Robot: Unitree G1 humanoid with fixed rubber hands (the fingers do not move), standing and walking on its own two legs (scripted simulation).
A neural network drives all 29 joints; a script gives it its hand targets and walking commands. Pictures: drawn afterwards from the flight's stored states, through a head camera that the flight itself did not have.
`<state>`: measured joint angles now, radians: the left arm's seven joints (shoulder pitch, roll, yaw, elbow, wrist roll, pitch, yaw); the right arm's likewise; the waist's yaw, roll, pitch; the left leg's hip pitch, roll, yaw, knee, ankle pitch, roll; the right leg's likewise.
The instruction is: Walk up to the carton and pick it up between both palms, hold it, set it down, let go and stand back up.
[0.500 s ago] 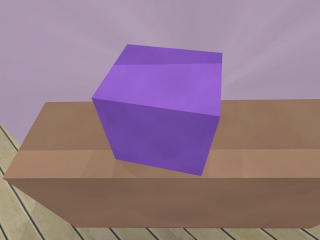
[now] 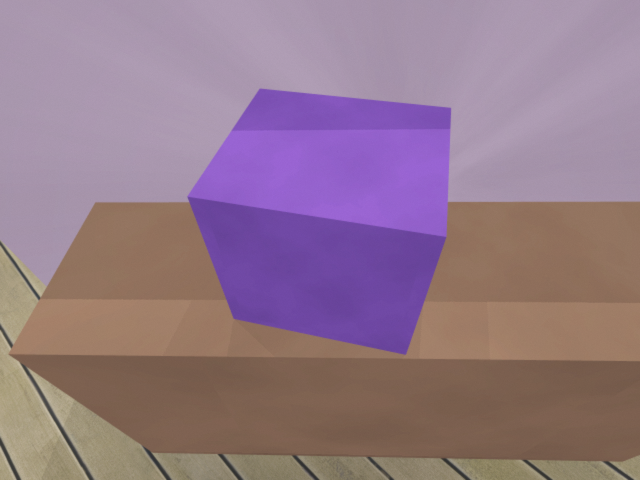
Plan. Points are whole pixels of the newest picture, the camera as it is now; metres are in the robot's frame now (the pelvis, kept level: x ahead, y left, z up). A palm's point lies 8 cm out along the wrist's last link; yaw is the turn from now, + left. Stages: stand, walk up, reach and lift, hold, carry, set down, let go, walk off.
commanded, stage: stand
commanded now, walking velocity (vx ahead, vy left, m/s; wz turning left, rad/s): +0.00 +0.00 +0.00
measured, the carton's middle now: (333, 222) +0.47 +0.00 +0.04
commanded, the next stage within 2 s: none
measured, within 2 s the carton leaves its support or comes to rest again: neither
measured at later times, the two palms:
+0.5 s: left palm out of the picture +0.03 +0.25 -0.13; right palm out of the picture +0.03 -0.25 -0.13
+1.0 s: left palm out of the picture +0.02 +0.25 -0.13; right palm out of the picture +0.03 -0.24 -0.13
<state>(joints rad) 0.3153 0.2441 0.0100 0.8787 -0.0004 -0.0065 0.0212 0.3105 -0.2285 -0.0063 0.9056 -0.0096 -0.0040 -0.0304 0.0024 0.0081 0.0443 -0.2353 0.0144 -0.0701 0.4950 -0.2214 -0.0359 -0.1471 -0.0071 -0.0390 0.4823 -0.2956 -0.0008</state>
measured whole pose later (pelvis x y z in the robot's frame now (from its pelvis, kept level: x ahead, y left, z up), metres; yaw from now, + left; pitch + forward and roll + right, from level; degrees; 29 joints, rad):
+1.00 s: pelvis +0.01 +0.00 +0.00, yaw +1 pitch -2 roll +0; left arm 0.32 0.22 0.01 0.95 0.00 0.00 0.03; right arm 0.30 -0.21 0.00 0.97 -0.01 0.00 -0.04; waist 0.00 0.01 0.05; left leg -0.22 0.01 -0.08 0.48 -0.22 -0.04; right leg -0.12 -0.01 -0.05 0.46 -0.29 0.00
